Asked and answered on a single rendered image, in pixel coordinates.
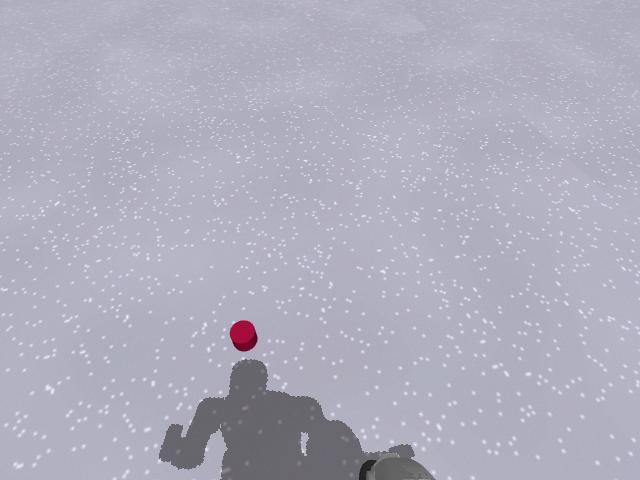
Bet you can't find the tin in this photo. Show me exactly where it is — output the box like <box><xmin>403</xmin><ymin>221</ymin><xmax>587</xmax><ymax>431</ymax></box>
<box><xmin>230</xmin><ymin>320</ymin><xmax>257</xmax><ymax>351</ymax></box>

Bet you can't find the right robot foot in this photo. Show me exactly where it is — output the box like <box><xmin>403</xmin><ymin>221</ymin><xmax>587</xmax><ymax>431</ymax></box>
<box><xmin>359</xmin><ymin>460</ymin><xmax>376</xmax><ymax>480</ymax></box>

